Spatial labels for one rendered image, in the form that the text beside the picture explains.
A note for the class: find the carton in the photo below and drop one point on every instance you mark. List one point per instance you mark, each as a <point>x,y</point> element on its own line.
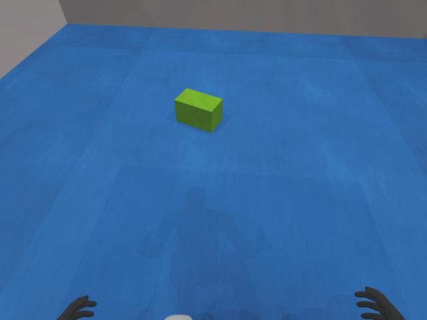
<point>198,109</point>

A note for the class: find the left robot hand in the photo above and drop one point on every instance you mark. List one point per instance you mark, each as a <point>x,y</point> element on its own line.
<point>70,312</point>

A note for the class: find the right robot hand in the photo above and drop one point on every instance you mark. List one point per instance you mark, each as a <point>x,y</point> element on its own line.
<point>382,304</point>

